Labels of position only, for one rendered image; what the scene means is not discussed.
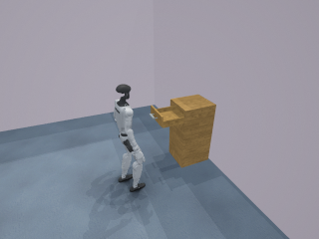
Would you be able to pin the robot right forearm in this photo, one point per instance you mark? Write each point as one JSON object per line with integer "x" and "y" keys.
{"x": 131, "y": 139}

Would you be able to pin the cabinet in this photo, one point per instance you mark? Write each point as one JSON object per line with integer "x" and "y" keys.
{"x": 189, "y": 142}

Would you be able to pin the robot right shin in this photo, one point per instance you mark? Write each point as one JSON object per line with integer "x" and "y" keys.
{"x": 137, "y": 175}

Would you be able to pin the robot right upper arm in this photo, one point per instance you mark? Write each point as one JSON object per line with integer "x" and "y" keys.
{"x": 128, "y": 113}

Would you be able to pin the right robot hand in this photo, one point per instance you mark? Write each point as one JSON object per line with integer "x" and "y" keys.
{"x": 139, "y": 155}

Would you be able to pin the handle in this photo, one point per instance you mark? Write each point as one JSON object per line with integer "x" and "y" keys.
{"x": 151, "y": 115}

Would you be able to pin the right robot foot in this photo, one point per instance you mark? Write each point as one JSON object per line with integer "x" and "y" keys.
{"x": 140, "y": 186}

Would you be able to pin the drawer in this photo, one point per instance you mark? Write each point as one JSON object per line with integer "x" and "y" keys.
{"x": 168, "y": 116}

